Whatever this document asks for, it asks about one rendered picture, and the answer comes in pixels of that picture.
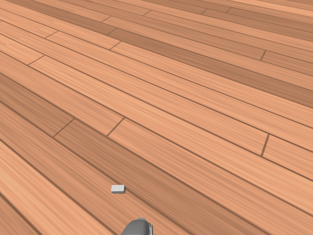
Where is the small box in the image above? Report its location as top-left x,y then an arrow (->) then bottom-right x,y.
111,185 -> 125,193

